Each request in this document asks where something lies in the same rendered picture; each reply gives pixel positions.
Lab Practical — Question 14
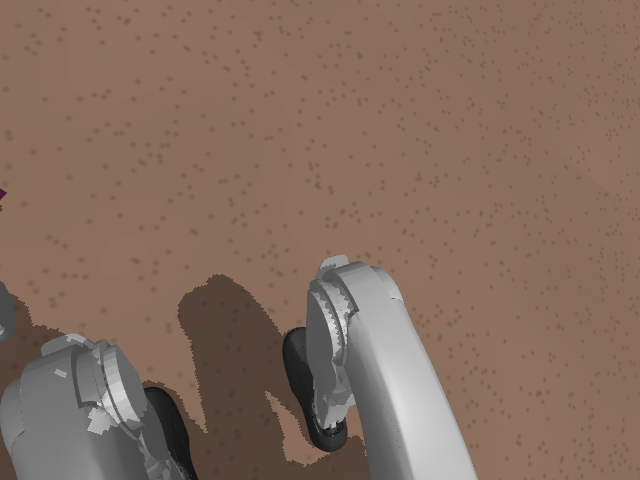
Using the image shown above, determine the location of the left robot arm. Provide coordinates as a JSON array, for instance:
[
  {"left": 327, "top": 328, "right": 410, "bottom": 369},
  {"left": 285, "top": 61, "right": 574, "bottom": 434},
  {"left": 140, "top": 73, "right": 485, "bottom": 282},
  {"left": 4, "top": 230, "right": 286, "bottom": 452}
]
[{"left": 0, "top": 281, "right": 16, "bottom": 342}]

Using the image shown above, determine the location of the left robot foot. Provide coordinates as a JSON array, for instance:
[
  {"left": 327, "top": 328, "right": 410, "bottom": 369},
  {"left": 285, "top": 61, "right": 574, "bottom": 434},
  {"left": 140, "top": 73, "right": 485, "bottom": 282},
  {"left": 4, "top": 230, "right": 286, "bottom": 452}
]
[{"left": 144, "top": 387, "right": 199, "bottom": 480}]

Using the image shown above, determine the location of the right robot foot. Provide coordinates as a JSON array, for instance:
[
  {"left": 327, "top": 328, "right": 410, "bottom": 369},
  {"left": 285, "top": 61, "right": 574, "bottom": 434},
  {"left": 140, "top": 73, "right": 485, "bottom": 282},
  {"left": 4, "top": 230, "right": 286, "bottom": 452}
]
[{"left": 282, "top": 327, "right": 348, "bottom": 452}]

